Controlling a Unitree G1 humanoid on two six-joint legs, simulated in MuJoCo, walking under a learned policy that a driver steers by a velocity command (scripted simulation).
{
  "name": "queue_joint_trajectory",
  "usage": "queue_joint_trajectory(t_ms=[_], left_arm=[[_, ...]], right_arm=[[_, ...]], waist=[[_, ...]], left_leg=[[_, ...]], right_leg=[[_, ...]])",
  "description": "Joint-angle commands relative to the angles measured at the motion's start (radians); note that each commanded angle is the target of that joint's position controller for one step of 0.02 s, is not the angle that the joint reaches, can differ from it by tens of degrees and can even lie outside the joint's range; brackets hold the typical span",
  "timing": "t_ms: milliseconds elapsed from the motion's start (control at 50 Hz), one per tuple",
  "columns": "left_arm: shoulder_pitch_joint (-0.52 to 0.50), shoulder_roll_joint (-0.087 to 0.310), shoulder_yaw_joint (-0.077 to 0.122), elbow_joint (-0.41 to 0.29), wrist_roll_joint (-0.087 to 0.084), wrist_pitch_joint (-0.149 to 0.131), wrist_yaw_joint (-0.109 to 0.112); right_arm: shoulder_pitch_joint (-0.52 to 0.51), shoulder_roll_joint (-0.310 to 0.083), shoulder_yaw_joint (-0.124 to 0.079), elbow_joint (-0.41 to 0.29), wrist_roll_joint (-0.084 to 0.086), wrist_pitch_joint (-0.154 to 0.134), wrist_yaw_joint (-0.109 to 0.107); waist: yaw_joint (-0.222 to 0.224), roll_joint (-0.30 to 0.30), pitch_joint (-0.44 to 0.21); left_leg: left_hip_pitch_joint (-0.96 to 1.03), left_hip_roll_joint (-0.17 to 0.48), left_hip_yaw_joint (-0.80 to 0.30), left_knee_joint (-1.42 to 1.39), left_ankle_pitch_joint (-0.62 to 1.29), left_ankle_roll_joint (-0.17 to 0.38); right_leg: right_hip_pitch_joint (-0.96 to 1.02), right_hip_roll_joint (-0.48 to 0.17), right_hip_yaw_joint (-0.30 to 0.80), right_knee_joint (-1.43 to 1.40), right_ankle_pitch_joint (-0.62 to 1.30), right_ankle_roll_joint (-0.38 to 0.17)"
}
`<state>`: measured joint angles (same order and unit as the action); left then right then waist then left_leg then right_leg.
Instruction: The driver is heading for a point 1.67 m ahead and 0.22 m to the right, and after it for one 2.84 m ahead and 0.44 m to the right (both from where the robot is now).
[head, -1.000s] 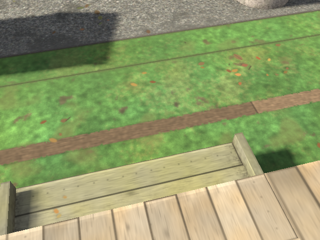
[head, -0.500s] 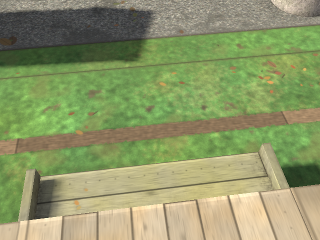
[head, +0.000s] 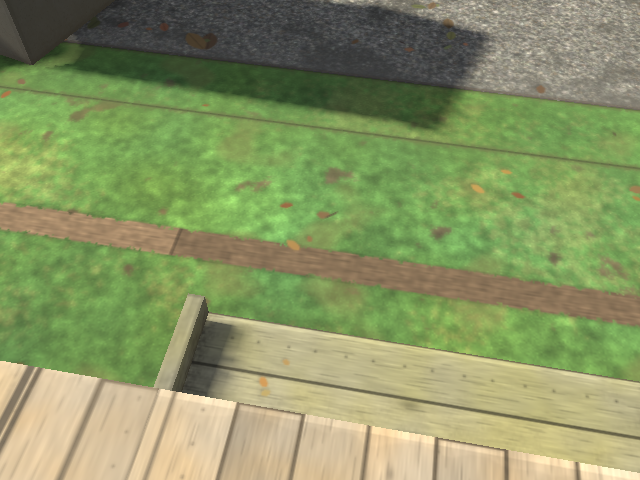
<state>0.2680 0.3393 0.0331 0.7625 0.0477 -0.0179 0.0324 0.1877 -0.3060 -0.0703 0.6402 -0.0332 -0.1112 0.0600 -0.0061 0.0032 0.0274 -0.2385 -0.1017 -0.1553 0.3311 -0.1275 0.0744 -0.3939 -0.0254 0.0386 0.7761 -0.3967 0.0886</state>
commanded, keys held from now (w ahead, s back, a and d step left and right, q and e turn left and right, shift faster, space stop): q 0.02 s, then w+q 0.12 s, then w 0.46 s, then w+e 0.40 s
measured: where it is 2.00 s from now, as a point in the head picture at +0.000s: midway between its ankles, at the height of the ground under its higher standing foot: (398, 350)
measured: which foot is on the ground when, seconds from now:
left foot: down 0.00-0.16, up 0.18-0.56, down 0.58-1.00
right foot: up 0.00-0.14, down 0.16-0.58, up 0.60-1.00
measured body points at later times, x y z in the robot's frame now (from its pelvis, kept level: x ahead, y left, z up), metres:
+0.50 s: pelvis +0.11 -0.02 -0.01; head +0.14 -0.02 +0.44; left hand +0.03 +0.21 -0.15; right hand +0.36 -0.19 -0.11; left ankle +0.23 +0.11 -0.72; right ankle +0.00 -0.14 -0.75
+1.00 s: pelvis +0.30 +0.03 +0.00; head +0.31 +0.02 +0.45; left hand +0.38 +0.27 -0.14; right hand +0.30 -0.20 -0.15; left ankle +0.24 +0.09 -0.75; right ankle +0.48 -0.14 -0.66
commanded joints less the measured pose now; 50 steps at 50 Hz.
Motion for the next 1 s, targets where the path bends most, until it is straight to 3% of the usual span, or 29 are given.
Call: queue_joint_trajectory(t_ms=[20, 80, 140, 160, 180, 200, 260, 340, 360, 380, 400, 420, 440, 500, 560, 580, 600, 620, 640, 660, 700, 720, 740, 820, 840, 860, 900, 960, 1000], left_arm=[[-0.006, 0.093, 0.008, -0.057, -0.006, -0.029, 0.009], [0.033, 0.076, -0.008, -0.044, 0.006, -0.051, -0.002], [0.087, 0.078, -0.012, -0.042, -0.015, -0.083, -0.022], [0.191, 0.106, -0.005, -0.023, -0.008, -0.1, -0.019], [0.258, 0.2, 0.018, -0.017, 0.013, -0.121, -0.008], [0.171, 0.165, 0.003, -0.011, 0.028, -0.115, -0.019], [0.029, -0.006, -0.046, -0.05, -0.029, -0.112, -0.028], [0.149, 0.032, -0.033, -0.001, 0.01, -0.112, -0.031], [0.209, 0.141, 0.018, 0.062, -0.057, -0.073, -0.029], [0.219, 0.136, 0.018, 0.066, -0.063, -0.054, -0.032], [0.239, 0.046, -0.018, 0.071, 0.018, -0.093, -0.067], [0.162, 0.028, 0.005, 0.064, -0.126, -0.039, -0.091], [0.195, 0.019, -0.003, 0.086, -0.138, -0.017, -0.098], [0.2, 0.028, 0.008, 0.122, -0.099, 0.003, -0.094], [0.167, 0.01, 0.007, 0.149, -0.103, -0.002, -0.076], [0.219, 0.007, -0.01, 0.162, 0.117, -0.069, -0.103], [0.253, -0.082, -0.031, 0.103, 0.089, -0.104, -0.11], [0.097, -0.01, -0.006, 0.109, 0.042, -0.107, -0.119], [0.046, 0.003, 0.003, 0.107, 0.02, -0.109, -0.103], [0.078, 0.024, 0.011, 0.125, 0.021, -0.104, -0.078], [0.121, -0.05, -0.013, 0.126, 0.044, -0.091, -0.062], [0.203, -0.049, 0.004, 0.163, -0.146, -0.057, -0.072], [0.207, -0.06, -0.003, 0.173, -0.159, -0.033, -0.071], [0.073, -0.068, 0.008, 0.116, -0.121, 0.033, -0.047], [0.098, -0.077, -0.013, 0.121, 0.099, -0.01, -0.071], [0.101, -0.089, -0.006, 0.129, 0.086, -0.035, -0.066], [0.021, -0.058, 0.012, 0.122, 0.031, -0.06, -0.071], [0.041, -0.094, 0.0, 0.128, 0.065, -0.045, -0.123], [-0.024, -0.084, -0.002, 0.099, 0.047, -0.057, -0.134]], right_arm=[[0.022, -0.164, -0.049, -0.068, 0.002, -0.007, -0.002], [0.002, -0.154, -0.044, -0.071, -0.001, 0.018, -0.001], [-0.03, -0.129, -0.031, -0.06, -0.018, 0.038, 0.001], [-0.022, -0.085, -0.016, -0.054, -0.028, 0.033, -0.004], [-0.053, 0.018, 0.013, -0.101, -0.037, 0.018, 0.0], [-0.069, 0.008, 0.015, -0.067, -0.047, 0.015, -0.004], [0.004, -0.075, -0.017, 0.012, -0.054, 0.033, -0.044], [-0.073, -0.015, 0.002, 0.025, -0.032, 0.033, 0.001], [-0.145, -0.025, -0.001, -0.01, 0.016, 0.068, -0.003], [-0.143, 0.027, 0.018, -0.021, 0.018, 0.084, -0.002], [-0.106, 0.07, 0.044, -0.004, -0.04, 0.062, 0.022], [-0.246, 0.025, 0.032, -0.051, 0.118, 0.092, 0.01], [-0.258, 0.061, 0.046, -0.066, 0.124, 0.103, 0.011], [-0.185, 0.002, 0.03, -0.064, 0.098, 0.104, -0.001], [0.079, -0.078, -0.013, 0.022, 0.102, 0.076, -0.028], [0.213, -0.118, -0.023, 0.071, -0.05, 0.042, -0.039], [0.352, -0.138, -0.024, 0.088, -0.045, 0.024, -0.033], [0.4, -0.086, -0.02, 0.12, -0.06, 0.024, -0.036], [0.272, -0.077, -0.015, 0.12, -0.042, 0.012, -0.04], [0.184, -0.014, 0.006, 0.114, -0.019, 0.007, -0.044], [0.08, 0.079, 0.05, 0.117, -0.01, -0.002, -0.06], [0.099, -0.076, -0.019, 0.125, 0.104, 0.016, -0.015], [0.093, -0.076, -0.026, 0.144, 0.104, 0.029, 0.006], [0.089, -0.018, -0.019, 0.18, 0.071, 0.047, 0.013], [0.204, 0.11, 0.037, 0.217, -0.125, -0.017, -0.016], [0.267, 0.125, 0.033, 0.25, -0.131, -0.03, -0.026], [0.217, 0.02, 0.022, 0.248, -0.1, -0.023, -0.009], [0.191, 0.037, 0.047, 0.246, -0.097, -0.008, -0.025], [0.22, 0.035, 0.059, 0.267, -0.101, -0.008, -0.04]], waist=[[-0.036, 0.097, -0.104], [-0.019, 0.075, -0.08], [0.037, 0.052, -0.062], [0.079, -0.015, -0.085], [0.105, -0.16, -0.059], [0.066, -0.046, 0.031], [0.027, -0.115, 0.023], [0.091, -0.071, 0.05], [0.064, 0.124, 0.103], [0.063, 0.047, 0.064], [0.099, -0.219, -0.002], [0.13, -0.004, 0.083], [0.132, -0.067, 0.046], [0.107, -0.172, 0.001], [-0.036, -0.105, -0.101], [-0.084, 0.083, -0.17], [-0.11, 0.259, -0.382], [-0.173, 0.144, -0.184], [-0.109, 0.12, 0.003], [-0.051, 0.084, -0.031], [0.033, 0.049, -0.043], [0.042, -0.014, -0.134], [0.039, -0.018, -0.113], [0.025, 0.048, 0.028], [0.005, 0.079, 0.095], [-0.015, 0.037, 0.078], [-0.013, 0.013, 0.048], [0.015, 0.078, 0.042], [0.0, 0.024, 0.065]], left_leg=[[0.153, 0.308, -0.322, -0.034, 0.149, 0.237], [0.047, 0.254, -0.359, -0.052, -0.256, 0.206], [-0.151, 0.166, -0.372, 0.039, -0.409, 0.16], [-0.27, 0.122, -0.339, 0.182, -0.451, 0.098], [-0.557, -0.046, -0.14, 0.425, -0.448, -0.028], [-0.664, 0.05, -0.149, 0.572, -0.359, -0.047], [-0.603, 0.098, -0.009, 0.739, -0.17, -0.078], [-0.597, 0.127, 0.08, 0.664, 0.024, -0.086], [-0.548, 0.106, 0.131, 0.602, -0.019, -0.09], [-0.489, 0.093, 0.178, 0.528, -0.02, -0.097], [-0.494, 0.165, 0.162, 0.463, 0.052, -0.09], [-0.44, 0.123, 0.231, 0.376, 0.067, -0.089], [-0.397, 0.093, 0.26, 0.335, 0.041, -0.092], [-0.3, 0.087, 0.245, 0.284, -0.016, -0.033], [0.087, 0.09, 0.21, 0.118, 0.025, 0.05], [0.411, 0.197, 0.044, 0.253, 0.136, 0.154], [0.725, 0.438, -0.422, 0.034, -0.243, 0.348], [0.543, 0.453, -0.602, -0.131, -0.7, 0.285], [0.324, 0.446, -0.498, -0.156, -0.687, 0.218], [0.223, 0.424, -0.385, -0.172, -0.591, 0.186], [0.051, 0.384, -0.187, -0.191, -0.334, 0.144], [0.122, 0.304, -0.038, -0.207, -0.083, 0.089], [0.081, 0.284, 0.033, -0.212, 0.007, 0.086], [-0.032, 0.267, 0.135, -0.276, 0.055, 0.074], [0.137, 0.452, 0.0, -0.259, 0.029, 0.211], [0.294, 0.504, -0.04, -0.254, 0.007, 0.236], [0.265, 0.408, 0.115, -0.244, -0.015, 0.19], [-0.021, 0.344, 0.254, -0.219, -0.03, 0.136], [0.061, 0.372, 0.261, -0.182, 0.009, 0.139]], right_leg=[[-0.055, 0.005, 0.006, -0.065, -0.024, -0.011], [0.069, 0.027, -0.029, -0.217, -0.006, -0.041], [0.33, 0.026, -0.029, -0.403, 0.112, -0.113], [0.463, -0.1, 0.103, -0.448, 0.086, -0.216], [0.585, -0.379, 0.543, -0.584, 0.001, -0.488], [0.506, -0.451, 0.64, -0.662, -0.119, -0.503], [0.446, -0.247, 0.322, -0.704, -0.123, -0.324], [0.447, -0.203, 0.12, -0.718, 0.224, -0.332], [0.415, -0.193, 0.047, -0.608, 0.599, -0.254], [0.398, -0.159, -0.012, -0.564, 0.723, -0.231], [0.441, -0.182, -0.004, -0.669, 0.547, -0.338], [0.377, -0.101, -0.07, -0.575, 0.742, -0.228], [0.369, -0.111, -0.059, -0.547, 0.831, -0.225], [0.401, -0.178, -0.022, -0.486, 0.817, -0.241], [0.316, -0.15, -0.075, -0.245, 0.785, -0.22], [0.059, -0.124, -0.015, -0.122, 0.518, -0.211], [-0.215, 0.065, -0.046, 0.141, -0.037, -0.169], [-0.387, 0.046, 0.081, 0.349, -0.098, -0.179], [-0.437, 0.018, 0.076, 0.458, -0.023, -0.188], [-0.377, -0.018, 0.078, 0.47, 0.023, -0.197], [-0.263, -0.085, 0.103, 0.426, 0.14, -0.188], [-0.165, -0.106, 0.012, 0.341, 0.137, -0.16], [-0.143, -0.101, 0.0, 0.321, 0.154, -0.139], [-0.164, -0.103, 0.015, 0.132, 0.298, -0.15], [-0.426, -0.103, 0.183, 0.196, 0.371, -0.14], [-0.58, -0.096, 0.277, 0.157, 0.381, -0.135], [-0.541, -0.042, 0.195, 0.103, 0.476, -0.118], [-0.312, -0.066, 0.038, 0.297, 0.576, -0.091], [-0.412, -0.084, 0.06, 0.286, 0.579, -0.108]])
